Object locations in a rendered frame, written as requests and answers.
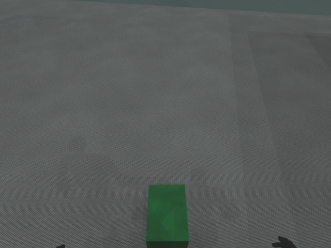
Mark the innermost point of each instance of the carton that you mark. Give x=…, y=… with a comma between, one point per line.
x=167, y=223

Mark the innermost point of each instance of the robot right hand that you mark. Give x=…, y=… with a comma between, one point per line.
x=284, y=243

